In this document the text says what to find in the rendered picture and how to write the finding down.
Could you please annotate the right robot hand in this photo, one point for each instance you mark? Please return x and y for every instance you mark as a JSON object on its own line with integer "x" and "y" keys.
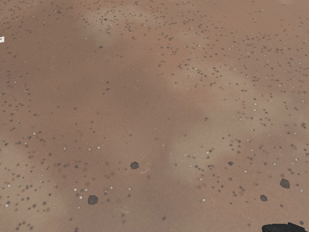
{"x": 283, "y": 227}

